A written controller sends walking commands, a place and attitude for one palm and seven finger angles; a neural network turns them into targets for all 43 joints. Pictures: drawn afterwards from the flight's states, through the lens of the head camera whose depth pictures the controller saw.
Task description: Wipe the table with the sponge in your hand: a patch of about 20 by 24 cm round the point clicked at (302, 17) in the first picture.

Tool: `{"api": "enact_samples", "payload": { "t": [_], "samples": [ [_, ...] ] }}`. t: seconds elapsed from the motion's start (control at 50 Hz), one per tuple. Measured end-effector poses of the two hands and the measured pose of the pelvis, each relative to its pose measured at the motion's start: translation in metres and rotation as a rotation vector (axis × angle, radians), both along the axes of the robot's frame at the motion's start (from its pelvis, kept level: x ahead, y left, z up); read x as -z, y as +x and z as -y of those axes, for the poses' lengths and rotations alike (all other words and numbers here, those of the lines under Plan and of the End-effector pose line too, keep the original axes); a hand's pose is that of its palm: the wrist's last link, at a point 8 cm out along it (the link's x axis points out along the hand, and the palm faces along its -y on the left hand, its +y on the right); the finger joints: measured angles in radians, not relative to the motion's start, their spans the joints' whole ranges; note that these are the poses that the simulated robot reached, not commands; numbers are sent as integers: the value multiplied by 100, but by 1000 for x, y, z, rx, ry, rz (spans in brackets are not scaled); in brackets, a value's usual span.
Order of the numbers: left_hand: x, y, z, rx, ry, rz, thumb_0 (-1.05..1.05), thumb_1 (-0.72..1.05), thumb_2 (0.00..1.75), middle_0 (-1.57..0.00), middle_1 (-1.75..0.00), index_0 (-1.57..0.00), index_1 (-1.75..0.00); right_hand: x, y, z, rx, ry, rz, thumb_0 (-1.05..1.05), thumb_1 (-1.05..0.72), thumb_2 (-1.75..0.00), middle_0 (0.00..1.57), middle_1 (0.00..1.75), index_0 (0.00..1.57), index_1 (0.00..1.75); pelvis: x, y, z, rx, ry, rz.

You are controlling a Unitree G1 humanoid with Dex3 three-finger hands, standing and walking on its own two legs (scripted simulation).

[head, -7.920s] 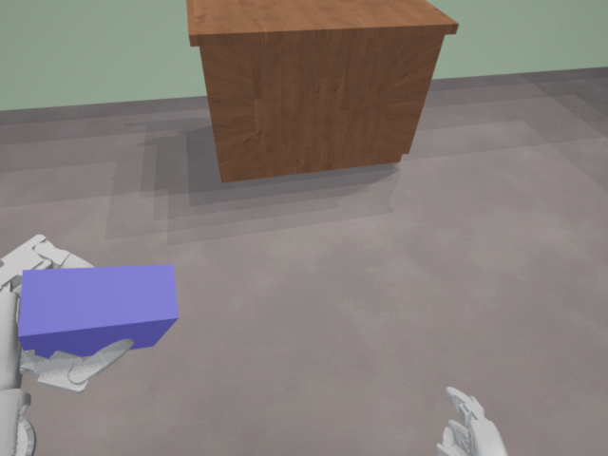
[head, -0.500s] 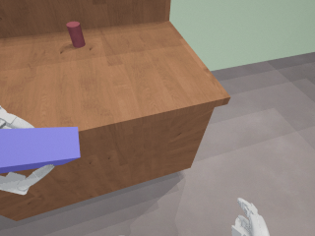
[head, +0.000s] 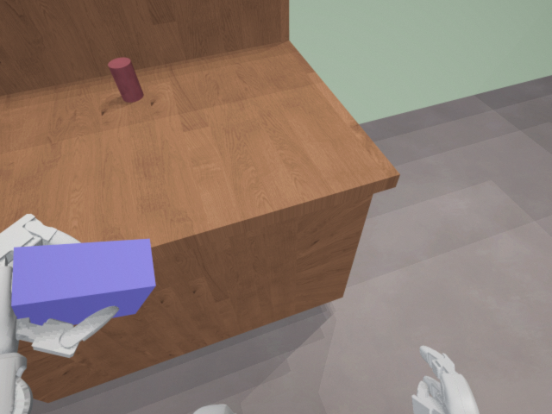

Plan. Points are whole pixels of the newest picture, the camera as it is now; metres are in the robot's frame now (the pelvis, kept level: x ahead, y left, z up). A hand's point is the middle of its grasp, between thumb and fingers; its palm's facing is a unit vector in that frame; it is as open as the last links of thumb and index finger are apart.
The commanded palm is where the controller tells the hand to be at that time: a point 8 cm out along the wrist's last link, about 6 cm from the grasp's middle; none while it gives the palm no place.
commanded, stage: come to a stop and stand still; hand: left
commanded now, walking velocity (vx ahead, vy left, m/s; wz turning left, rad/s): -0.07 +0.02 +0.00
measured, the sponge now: (105, 284) +0.24 +0.20 +0.13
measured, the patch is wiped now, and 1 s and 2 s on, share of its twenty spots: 0.00 0.00 0.00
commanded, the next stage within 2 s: look again from close up in 0.76 s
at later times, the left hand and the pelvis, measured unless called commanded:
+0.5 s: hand (4, 294) +0.22 +0.32 +0.13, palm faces +0.31 -0.87 -0.39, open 9.8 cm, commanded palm +0.16 +0.36 +0.17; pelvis -0.01 +0.09 -0.01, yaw -3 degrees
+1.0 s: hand (0, 293) +0.21 +0.30 +0.15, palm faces +0.41 -0.85 -0.34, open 9.7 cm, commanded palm +0.15 +0.34 +0.17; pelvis -0.02 +0.06 +0.00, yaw -1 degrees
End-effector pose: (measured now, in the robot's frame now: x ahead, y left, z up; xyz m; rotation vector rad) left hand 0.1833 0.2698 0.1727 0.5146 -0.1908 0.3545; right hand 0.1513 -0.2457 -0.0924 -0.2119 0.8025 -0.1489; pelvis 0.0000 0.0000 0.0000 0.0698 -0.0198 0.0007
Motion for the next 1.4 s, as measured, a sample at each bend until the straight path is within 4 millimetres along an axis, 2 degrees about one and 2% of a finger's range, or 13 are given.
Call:
{"api": "enact_samples", "payload": {
  "t": [0.1,0.18,0.22,0.28,0.36,0.46,0.52,0.62,0.7,0.9,1.12,1.24,1.4],
  "samples": [
    [-12,-1,-3,116,50,71,-1,-46,100,-78,-135,-77,-135,-15,2,2,20,-83,54,1,-91,-90,19,30,20,30,7,-5,-13,0,-43,6],
    [-58,9,-55,63,230,326,-1,-46,101,-78,-135,-77,-135,-13,0,-18,-47,-85,78,1,-91,-90,19,30,20,30,17,-13,-20,-7,-78,-2],
    [-63,8,-80,-6,190,378,-1,-46,101,-78,-135,-77,-135,-15,-5,-30,-62,-64,95,1,-91,-90,19,30,20,30,17,-13,-28,13,-82,-5],
    [-48,4,-90,-22,79,353,-1,-46,101,-78,-135,-77,-135,-18,-18,-50,-56,-35,118,1,-91,-90,19,30,20,30,15,-8,-47,33,-86,7],
    [-4,2,-73,74,-71,188,-1,-46,101,-78,-135,-78,-135,-18,-32,-76,-27,-14,119,1,-90,-90,20,30,20,30,10,-5,-70,61,-86,19],
    [32,4,-78,105,-94,9,-1,-46,101,-78,-135,-78,-135,-16,-37,-107,-32,-1,93,1,-90,-90,20,30,20,30,8,-11,-83,55,-71,22],
    [25,2,-95,59,-52,4,-1,-46,101,-78,-135,-78,-135,-15,-33,-120,-66,7,92,1,-90,-89,20,30,20,30,7,-17,-86,51,-70,21],
    [-15,-14,-106,12,15,132,-1,-46,101,-78,-135,-78,-135,-17,-16,-132,-133,19,117,1,-90,-89,20,30,20,30,5,-21,-90,40,-76,20],
    [-27,-25,-101,2,9,189,-1,-46,101,-79,-134,-78,-135,-20,-1,-130,-148,24,148,1,-90,-89,20,30,21,30,3,-21,-89,38,-78,18],
    [19,-16,-85,-59,-119,27,-1,-46,101,-79,-134,-78,-135,-30,10,-99,-104,0,180,1,-90,-89,20,30,20,30,2,-19,-71,35,-78,22],
    [-11,-12,-57,17,-41,96,-1,-46,101,-79,-134,-78,-135,-22,0,-65,-59,-22,118,1,-90,-90,20,30,20,30,1,-10,-51,15,-94,8],
    [0,-13,-61,-23,-57,32,-1,-46,101,-79,-134,-78,-135,-16,-1,-57,-32,-16,90,1,-90,-90,20,30,20,30,0,-4,-49,10,-94,6],
    [10,-10,-62,-37,-99,12,-1,-46,101,-79,-134,-78,-135,-17,7,-63,-58,-27,86,1,-90,-90,20,30,20,30,1,-1,-50,8,-93,11]
  ]
}}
